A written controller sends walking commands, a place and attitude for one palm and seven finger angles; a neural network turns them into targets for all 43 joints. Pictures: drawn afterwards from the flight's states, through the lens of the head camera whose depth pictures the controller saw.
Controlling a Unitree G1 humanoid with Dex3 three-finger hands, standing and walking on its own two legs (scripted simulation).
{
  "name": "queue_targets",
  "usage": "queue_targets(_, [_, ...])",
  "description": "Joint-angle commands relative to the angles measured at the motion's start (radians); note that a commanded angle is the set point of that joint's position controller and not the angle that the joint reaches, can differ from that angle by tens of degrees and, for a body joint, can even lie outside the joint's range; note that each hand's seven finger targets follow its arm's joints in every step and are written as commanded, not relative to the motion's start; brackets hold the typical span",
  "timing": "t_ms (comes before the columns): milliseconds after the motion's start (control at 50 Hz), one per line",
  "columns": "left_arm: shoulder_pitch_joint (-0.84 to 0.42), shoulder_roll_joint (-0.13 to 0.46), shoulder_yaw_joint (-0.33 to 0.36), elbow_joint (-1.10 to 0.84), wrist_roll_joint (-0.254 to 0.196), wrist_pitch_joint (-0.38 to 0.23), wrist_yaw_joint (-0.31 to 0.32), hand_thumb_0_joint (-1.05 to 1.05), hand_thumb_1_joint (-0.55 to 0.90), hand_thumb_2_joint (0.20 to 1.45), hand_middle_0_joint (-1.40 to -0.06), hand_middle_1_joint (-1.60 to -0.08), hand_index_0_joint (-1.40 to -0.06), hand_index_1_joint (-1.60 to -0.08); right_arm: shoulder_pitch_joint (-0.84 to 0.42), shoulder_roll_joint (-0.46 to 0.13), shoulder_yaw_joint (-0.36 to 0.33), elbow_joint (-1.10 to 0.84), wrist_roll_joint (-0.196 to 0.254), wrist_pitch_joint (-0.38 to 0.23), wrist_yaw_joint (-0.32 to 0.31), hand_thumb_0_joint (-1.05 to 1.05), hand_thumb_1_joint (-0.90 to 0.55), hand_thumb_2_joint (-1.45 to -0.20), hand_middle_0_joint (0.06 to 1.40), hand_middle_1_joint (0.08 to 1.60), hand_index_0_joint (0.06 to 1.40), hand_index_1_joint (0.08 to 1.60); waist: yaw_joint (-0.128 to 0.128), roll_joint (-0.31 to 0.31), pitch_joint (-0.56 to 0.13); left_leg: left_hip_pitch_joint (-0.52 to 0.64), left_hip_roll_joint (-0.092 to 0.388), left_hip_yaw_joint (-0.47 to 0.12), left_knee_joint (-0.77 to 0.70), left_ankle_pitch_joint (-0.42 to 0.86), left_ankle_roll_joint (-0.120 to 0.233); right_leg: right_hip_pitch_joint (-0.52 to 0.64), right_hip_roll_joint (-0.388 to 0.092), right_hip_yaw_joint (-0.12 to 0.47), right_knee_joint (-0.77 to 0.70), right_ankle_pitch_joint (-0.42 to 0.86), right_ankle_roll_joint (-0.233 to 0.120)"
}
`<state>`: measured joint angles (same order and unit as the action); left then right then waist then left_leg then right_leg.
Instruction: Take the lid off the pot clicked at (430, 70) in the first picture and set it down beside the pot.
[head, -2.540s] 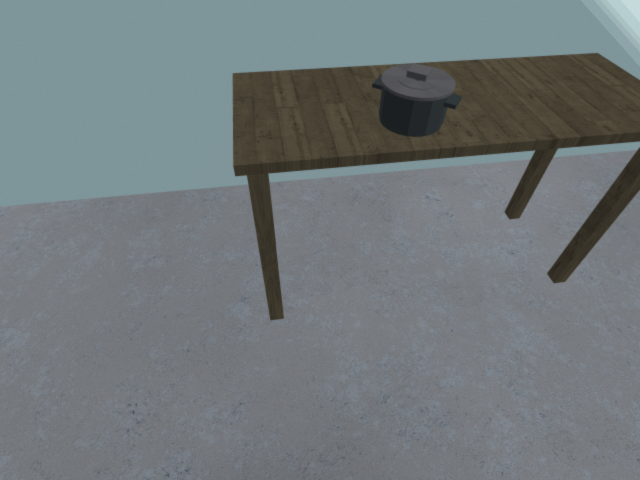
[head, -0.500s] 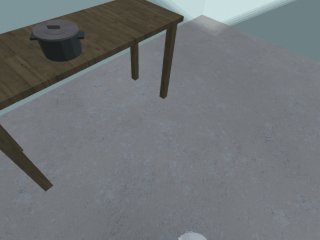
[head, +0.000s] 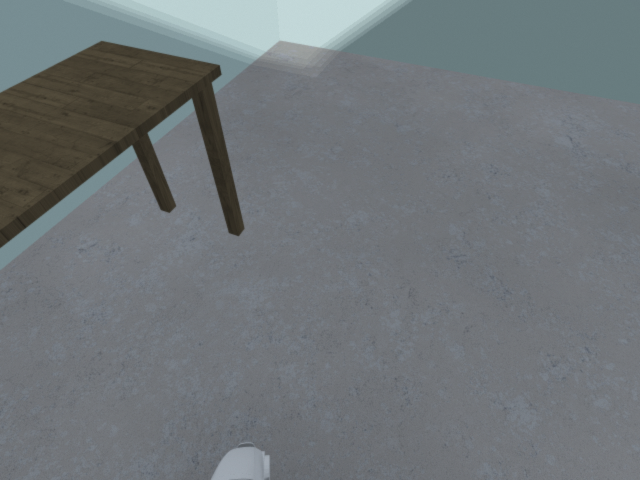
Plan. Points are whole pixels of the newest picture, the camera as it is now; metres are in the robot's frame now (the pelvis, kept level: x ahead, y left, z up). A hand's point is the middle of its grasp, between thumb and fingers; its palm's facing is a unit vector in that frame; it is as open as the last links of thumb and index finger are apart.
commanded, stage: walk to a spot facing it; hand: left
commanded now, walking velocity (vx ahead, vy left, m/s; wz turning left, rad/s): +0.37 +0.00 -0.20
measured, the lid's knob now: out of the picture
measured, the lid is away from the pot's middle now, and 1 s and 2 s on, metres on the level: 0.00 0.00 0.00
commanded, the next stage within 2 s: turn to face it in 0.70 s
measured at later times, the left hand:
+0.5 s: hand (186, 387) +0.29 +0.24 -0.18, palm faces -0.10 -0.98 -0.16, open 7.4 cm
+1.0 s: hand (307, 251) +0.59 +0.06 -0.17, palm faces -0.40 -0.89 -0.20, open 7.3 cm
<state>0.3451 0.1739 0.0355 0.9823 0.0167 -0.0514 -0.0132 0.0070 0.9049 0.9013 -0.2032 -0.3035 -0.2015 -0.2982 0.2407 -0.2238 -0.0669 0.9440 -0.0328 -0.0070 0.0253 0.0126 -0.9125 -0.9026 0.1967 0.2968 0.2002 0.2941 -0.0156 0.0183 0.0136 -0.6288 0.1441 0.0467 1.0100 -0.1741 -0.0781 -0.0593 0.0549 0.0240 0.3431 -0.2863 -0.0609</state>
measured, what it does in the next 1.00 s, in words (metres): walks ahead, turning right: left foot, then right foot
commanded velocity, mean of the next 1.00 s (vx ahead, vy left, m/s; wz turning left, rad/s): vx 0.24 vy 0.00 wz -0.23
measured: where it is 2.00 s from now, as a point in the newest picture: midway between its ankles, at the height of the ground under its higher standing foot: (358, 403)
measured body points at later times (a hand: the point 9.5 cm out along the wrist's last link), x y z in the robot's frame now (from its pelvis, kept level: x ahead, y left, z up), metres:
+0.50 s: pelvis +0.23 +0.06 +0.00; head +0.24 +0.08 +0.45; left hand +0.30 +0.30 -0.16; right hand +0.20 -0.18 -0.14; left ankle +0.22 +0.14 -0.74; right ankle +0.26 -0.10 -0.65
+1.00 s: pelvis +0.41 -0.05 -0.01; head +0.44 -0.07 +0.43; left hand +0.61 +0.11 -0.15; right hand +0.31 -0.26 -0.17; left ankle +0.43 +0.10 -0.65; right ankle +0.44 -0.12 -0.74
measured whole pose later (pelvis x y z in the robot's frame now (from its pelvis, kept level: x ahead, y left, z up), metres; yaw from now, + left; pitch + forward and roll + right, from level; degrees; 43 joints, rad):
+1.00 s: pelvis +0.41 -0.05 -0.01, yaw -22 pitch -1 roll +0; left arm 0.12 0.16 0.04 0.97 0.01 -0.05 0.01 0.00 0.91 0.90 -0.20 -0.30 -0.20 -0.30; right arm 0.30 -0.15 -0.05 1.03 -0.02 -0.01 -0.02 0.01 -0.91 -0.90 0.20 0.30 0.20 0.29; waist -0.07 0.01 0.08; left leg -0.50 0.13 0.04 1.24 -0.37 -0.04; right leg -0.32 0.03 -0.17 0.52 -0.20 -0.11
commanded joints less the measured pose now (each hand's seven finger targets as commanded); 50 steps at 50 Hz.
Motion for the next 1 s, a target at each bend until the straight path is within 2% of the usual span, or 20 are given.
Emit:
queue_targets(0, [0.096,0.166,0.043,-0.009,0.004,-0.03,0.028,0.0,0.9,0.9,-0.2,-0.3,-0.2,-0.3,-0.14,-0.051,-0.004,-0.112,0.007,-0.034,0.001,0.0,-0.9,-0.9,0.2,0.3,0.2,0.3,0.051,-0.124,0.083,-0.119,-0.009,0.01,-0.085,0.02,0.011,0.048,-0.269,0.209,-0.131,0.314,-0.127])
queue_targets(80, [0.118,0.162,0.039,0.019,0.011,-0.028,0.041,0.0,0.9,0.9,-0.2,-0.3,-0.2,-0.3,-0.192,-0.027,0.005,-0.128,0.015,-0.048,0.006,0.0,-0.9,-0.9,0.2,0.3,0.2,0.3,0.056,-0.134,0.103,0.034,-0.046,0.03,-0.276,-0.014,0.049,0.044,-0.266,0.192,-0.084,0.46,-0.101])
queue_targets(140, [0.08,0.178,0.05,0.03,0.006,-0.031,0.039,0.0,0.9,0.9,-0.2,-0.3,-0.2,-0.3,0.066,-0.064,-0.01,-0.042,0.01,-0.065,-0.016,0.0,-0.9,-0.9,0.2,0.3,0.2,0.3,-0.066,-0.102,-0.005,0.453,-0.131,0.066,-0.44,0.015,0.091,-0.066,-0.201,0.132,0.214,0.678,-0.059])
queue_targets(160, [0.094,0.15,0.051,0.026,-0.003,-0.031,0.033,0.0,0.9,0.9,-0.2,-0.3,-0.2,-0.3,0.236,-0.134,-0.027,0.007,0.001,-0.068,-0.028,0.0,-0.9,-0.9,0.2,0.3,0.2,0.3,-0.125,-0.015,-0.107,0.69,-0.042,-0.039,-0.471,0.004,0.117,-0.186,-0.141,0.097,0.444,0.513,-0.032])
queue_targets(180, [0.177,0.081,0.048,0.019,-0.018,-0.023,0.02,0.0,0.9,0.9,-0.2,-0.3,-0.2,-0.3,0.331,-0.254,-0.054,0.028,-0.012,-0.073,-0.036,0.0,-0.9,-0.9,0.2,0.3,0.2,0.3,-0.114,0.291,-0.228,0.889,0.287,-0.475,-0.61,-0.072,0.212,-0.428,0.015,-0.019,0.8,-0.108,0.021])
queue_targets(200, [0.144,0.094,0.044,0.007,-0.012,-0.026,0.02,0.0,0.9,0.9,-0.2,-0.3,-0.2,-0.3,0.313,-0.245,-0.043,0.025,0.006,-0.062,-0.04,0.0,-0.9,-0.9,0.2,0.3,0.2,0.3,-0.093,0.272,-0.198,0.802,0.353,-0.64,-0.764,-0.181,0.25,-0.501,0.0,0.052,0.976,-0.24,0.008])
queue_targets(220, [0.116,0.102,0.046,0.005,-0.004,-0.021,0.018,0.0,0.9,0.9,-0.2,-0.3,-0.2,-0.3,0.198,-0.201,-0.031,-0.003,0.009,-0.056,-0.038,0.0,-0.9,-0.9,0.2,0.3,0.2,0.3,-0.053,0.137,-0.078,0.636,0.337,-0.578,-0.816,-0.37,0.267,-0.531,-0.073,0.054,1.021,-0.185,-0.001])
queue_targets(260, [0.058,0.075,0.045,0.016,0.011,-0.002,0.004,0.0,0.9,0.9,-0.2,-0.3,-0.2,-0.3,0.069,-0.075,0.0,-0.021,0.009,-0.07,-0.042,0.0,-0.9,-0.9,0.2,0.3,0.2,0.3,0.001,0.099,0.071,0.402,0.253,-0.376,-0.85,-0.326,0.203,-0.541,-0.138,0.038,1.029,-0.026,0.02])
queue_targets(320, [0.115,0.027,0.045,0.035,0.018,0.037,-0.008,0.0,0.9,0.9,-0.2,-0.3,-0.2,-0.3,0.06,-0.023,0.013,0.002,0.016,-0.092,-0.047,0.0,-0.9,-0.9,0.2,0.3,0.2,0.3,0.054,0.106,0.055,0.349,0.17,-0.105,-0.835,-0.092,0.17,-0.494,-0.156,0.019,0.939,0.058,0.041])
queue_targets(500, [-0.103,0.03,0.058,-0.057,0.021,0.061,-0.032,0.0,0.9,0.9,-0.2,-0.3,-0.2,-0.3,0.185,-0.04,0.003,0.044,0.024,-0.103,-0.051,0.0,-0.9,-0.9,0.2,0.3,0.2,0.3,0.02,0.057,0.098,0.571,0.172,0.085,-0.848,0.129,0.185,-0.741,-0.193,-0.049,0.708,0.235,0.094])
queue_targets(640, [-0.319,0.018,0.04,-0.132,0.012,0.048,-0.04,0.0,0.9,0.9,-0.2,-0.3,-0.2,-0.3,0.293,-0.061,0.001,0.085,0.007,-0.083,-0.05,0.0,-0.9,-0.9,0.2,0.3,0.2,0.3,-0.054,0.092,0.148,0.667,0.197,0.192,-0.763,0.388,0.19,-0.656,-0.143,-0.159,0.405,0.158,0.058])
queue_targets(700, [-0.262,0.036,0.044,-0.128,0.011,0.039,-0.038,0.0,0.9,0.9,-0.2,-0.3,-0.2,-0.3,0.268,-0.084,-0.008,0.079,0.005,-0.076,-0.053,0.0,-0.9,-0.9,0.2,0.3,0.2,0.3,-0.013,0.115,0.097,0.71,0.208,0.251,-0.614,0.689,0.177,-0.523,-0.083,-0.202,0.334,0.077,0.012])
queue_targets(740, [-0.095,0.081,0.056,-0.082,0.017,0.024,-0.03,0.0,0.9,0.9,-0.2,-0.3,-0.2,-0.3,0.239,-0.121,-0.017,0.061,0.01,-0.07,-0.05,0.0,-0.9,-0.9,0.2,0.3,0.2,0.3,0.066,0.088,-0.026,0.668,0.196,0.28,-0.343,0.829,0.142,-0.26,-0.025,-0.235,0.261,0.07,-0.019])
queue_targets(760, [0.058,0.14,0.075,-0.039,0.02,0.01,-0.025,0.0,0.9,0.9,-0.2,-0.3,-0.2,-0.3,0.216,-0.118,-0.013,0.042,0.017,-0.067,-0.042,0.0,-0.9,-0.9,0.2,0.3,0.2,0.3,0.145,0.025,-0.129,0.504,0.17,0.291,-0.093,0.655,0.095,0.034,-0.055,-0.19,0.198,0.172,-0.045])
queue_targets(780, [0.135,0.253,0.097,-0.029,0.017,-0.005,-0.009,0.0,0.9,0.9,-0.2,-0.3,-0.2,-0.3,0.269,-0.044,0.002,0.02,0.037,-0.066,-0.035,0.0,-0.9,-0.9,0.2,0.3,0.2,0.3,0.149,-0.186,-0.278,0.142,0.004,0.265,0.248,-0.178,0.036,0.366,-0.369,0.271,0.175,0.419,-0.167])
queue_targets(800, [0.153,0.309,0.103,-0.021,-0.012,0.004,0.007,0.0,0.9,0.9,-0.2,-0.3,-0.2,-0.3,0.23,-0.026,0.004,0.007,0.043,-0.064,-0.047,0.0,-0.9,-0.9,0.2,0.3,0.2,0.3,0.136,-0.217,-0.374,0.039,-0.071,0.102,0.468,-0.455,0.031,0.398,-0.513,0.48,0.087,0.662,-0.244])
queue_targets(820, [0.09,0.274,0.095,-0.031,-0.016,0.01,0.017,0.0,0.9,0.9,-0.2,-0.3,-0.2,-0.3,0.183,-0.021,0.001,0.009,0.04,-0.058,-0.054,0.0,-0.9,-0.9,0.2,0.3,0.2,0.3,0.116,-0.085,-0.26,0.031,-0.027,-0.001,0.488,-0.37,0.05,0.272,-0.503,0.349,0.054,0.675,-0.244])
queue_targets(880, [-0.086,0.149,0.045,-0.051,-0.008,-0.006,0.033,0.0,0.9,0.9,-0.2,-0.3,-0.2,-0.3,0.196,0.007,0.014,0.072,0.018,-0.021,-0.053,0.0,-0.9,-0.9,0.2,0.3,0.2,0.3,0.017,-0.038,-0.085,0.15,0.028,-0.033,0.367,-0.208,0.049,-0.144,-0.403,0.126,-0.018,0.586,-0.134])
queue_targets(940, [-0.162,0.113,0.028,-0.044,0.005,-0.01,0.041,0.0,0.9,0.9,-0.2,-0.3,-0.2,-0.3,0.276,0.049,0.023,0.113,0.015,0.013,-0.054,0.0,-0.9,-0.9,0.2,0.3,0.2,0.3,-0.055,-0.037,-0.052,0.224,0.01,-0.039,0.197,-0.174,0.042,-0.267,-0.345,-0.044,-0.044,0.552,-0.094])
queue_targets(980, [-0.176,0.095,0.024,-0.048,0.003,-0.002,0.039,0.0,0.9,0.9,-0.2,-0.3,-0.2,-0.3,0.27,0.059,0.023,0.111,0.015,0.026,-0.05,0.0,-0.9,-0.9,0.2,0.3,0.2,0.3,-0.056,-0.09,-0.047,0.217,-0.003,-0.016,0.136,-0.131,0.036,-0.28,-0.329,-0.094,-0.074,0.45,-0.086])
